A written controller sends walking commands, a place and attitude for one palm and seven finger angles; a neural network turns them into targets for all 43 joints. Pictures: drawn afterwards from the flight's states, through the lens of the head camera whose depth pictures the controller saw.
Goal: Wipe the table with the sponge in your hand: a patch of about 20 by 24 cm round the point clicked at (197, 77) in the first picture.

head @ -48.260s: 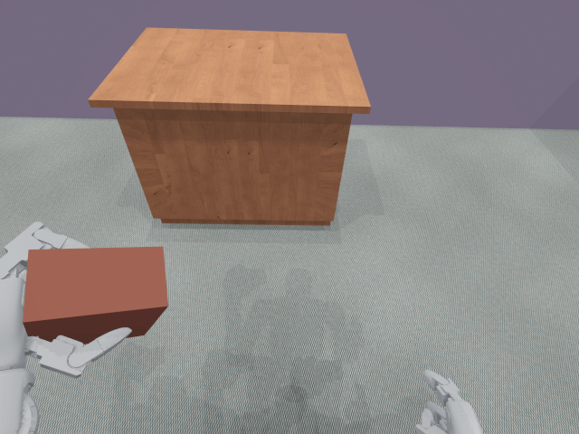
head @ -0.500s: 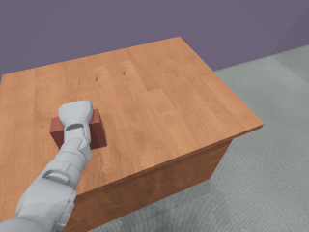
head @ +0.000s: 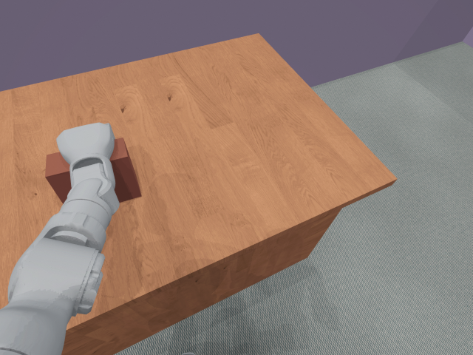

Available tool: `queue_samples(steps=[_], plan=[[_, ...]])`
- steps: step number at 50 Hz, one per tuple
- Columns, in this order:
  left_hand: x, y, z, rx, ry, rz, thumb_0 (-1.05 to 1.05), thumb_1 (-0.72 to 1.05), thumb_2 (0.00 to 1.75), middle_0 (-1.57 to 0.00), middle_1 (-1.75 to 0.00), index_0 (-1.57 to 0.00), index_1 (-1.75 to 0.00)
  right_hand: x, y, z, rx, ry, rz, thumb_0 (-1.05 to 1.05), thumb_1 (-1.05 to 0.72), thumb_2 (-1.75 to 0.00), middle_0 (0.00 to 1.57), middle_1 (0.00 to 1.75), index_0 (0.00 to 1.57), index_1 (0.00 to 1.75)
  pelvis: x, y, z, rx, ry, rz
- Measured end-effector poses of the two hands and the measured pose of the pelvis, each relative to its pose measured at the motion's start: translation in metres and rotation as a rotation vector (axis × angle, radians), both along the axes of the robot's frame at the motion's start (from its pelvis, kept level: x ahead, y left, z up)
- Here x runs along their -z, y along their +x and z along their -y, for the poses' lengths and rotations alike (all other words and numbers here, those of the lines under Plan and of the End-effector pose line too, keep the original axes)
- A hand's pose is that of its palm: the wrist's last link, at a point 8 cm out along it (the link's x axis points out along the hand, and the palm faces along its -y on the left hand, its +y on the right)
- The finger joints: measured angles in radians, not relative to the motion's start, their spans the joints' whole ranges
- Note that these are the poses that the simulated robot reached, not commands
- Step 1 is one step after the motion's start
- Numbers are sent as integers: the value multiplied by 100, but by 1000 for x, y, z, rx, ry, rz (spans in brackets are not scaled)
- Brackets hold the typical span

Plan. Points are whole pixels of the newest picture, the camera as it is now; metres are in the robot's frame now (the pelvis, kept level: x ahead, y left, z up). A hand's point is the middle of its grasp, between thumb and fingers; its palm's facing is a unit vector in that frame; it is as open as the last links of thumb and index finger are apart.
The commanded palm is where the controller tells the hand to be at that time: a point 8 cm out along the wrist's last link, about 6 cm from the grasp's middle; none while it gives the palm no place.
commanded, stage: wipe forward along the middle lane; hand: left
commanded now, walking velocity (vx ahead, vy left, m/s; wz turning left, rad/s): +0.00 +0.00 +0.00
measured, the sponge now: (100, 183) +0.44 +0.26 -0.02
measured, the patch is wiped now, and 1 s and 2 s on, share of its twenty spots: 1.00 1.00 1.00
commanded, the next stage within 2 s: slide back across to the first lane in 0.30 s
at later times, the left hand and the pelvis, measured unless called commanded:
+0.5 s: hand (90, 151) +0.49 +0.27 +0.03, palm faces -0.11 -0.01 -0.99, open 10.4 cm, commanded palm +0.47 +0.26 +0.07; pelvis +0.01 +0.02 -0.01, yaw +0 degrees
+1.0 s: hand (57, 163) +0.46 +0.32 +0.03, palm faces -0.12 -0.02 -0.99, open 10.4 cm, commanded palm +0.44 +0.31 +0.07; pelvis +0.03 +0.02 +0.01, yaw +0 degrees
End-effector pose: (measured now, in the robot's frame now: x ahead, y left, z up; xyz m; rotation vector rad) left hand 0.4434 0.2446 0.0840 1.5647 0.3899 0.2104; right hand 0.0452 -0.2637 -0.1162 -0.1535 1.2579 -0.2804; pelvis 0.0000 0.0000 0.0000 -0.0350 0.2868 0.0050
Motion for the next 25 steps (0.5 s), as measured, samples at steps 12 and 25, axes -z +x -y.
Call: queue_samples(steps=[12,25], plan=[[0,18,-13,11,2,0,1,-54,105,-71,-131,-72,-133,-2,5,-11,-1,-3,-15,1,-91,-90,20,30,21,29,2,8,-11,2,-10,-26],[1,31,-22,-4,0,4,1,-54,105,-71,-131,-72,-133,1,-5,-21,10,-2,-43,1,-90,-90,21,30,21,29,6,7,-18,3,-18,-52]])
